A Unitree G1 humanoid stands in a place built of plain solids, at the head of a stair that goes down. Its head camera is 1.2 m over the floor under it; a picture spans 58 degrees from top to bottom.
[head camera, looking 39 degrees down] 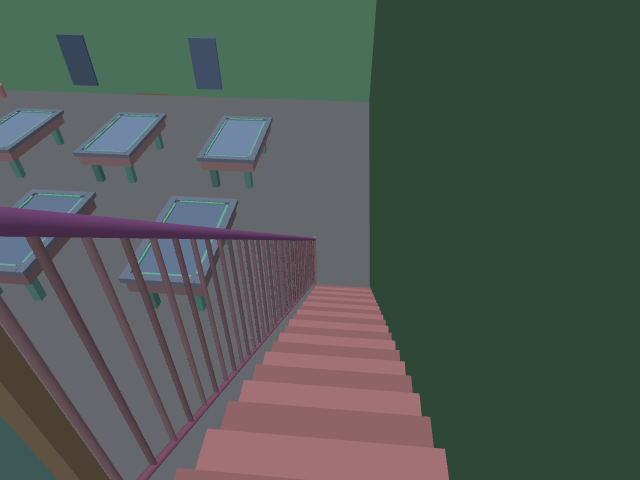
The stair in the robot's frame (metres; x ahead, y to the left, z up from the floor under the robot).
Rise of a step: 0.18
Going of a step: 0.22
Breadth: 0.87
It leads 5 degrees to the right of straight ahead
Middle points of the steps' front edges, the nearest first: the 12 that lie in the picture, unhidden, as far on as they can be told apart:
0.77 -0.01 -0.35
0.99 -0.03 -0.53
1.21 -0.05 -0.71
1.43 -0.07 -0.88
1.64 -0.09 -1.06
1.86 -0.11 -1.24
2.08 -0.13 -1.41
2.29 -0.14 -1.59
2.51 -0.16 -1.77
2.73 -0.18 -1.94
2.95 -0.20 -2.12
3.16 -0.22 -2.30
